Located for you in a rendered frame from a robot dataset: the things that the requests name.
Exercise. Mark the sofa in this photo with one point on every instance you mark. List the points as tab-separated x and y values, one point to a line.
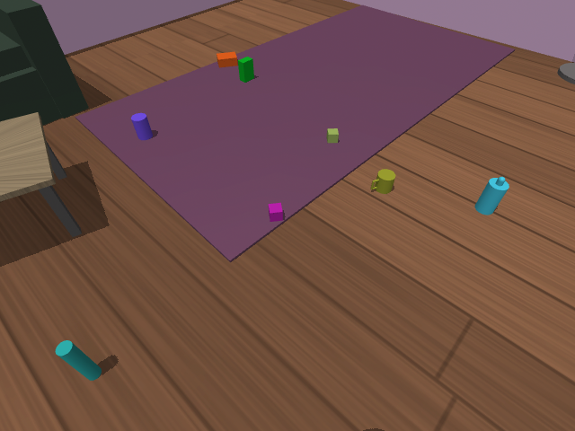
34	73

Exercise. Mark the coffee table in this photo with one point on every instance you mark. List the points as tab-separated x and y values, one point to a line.
27	163

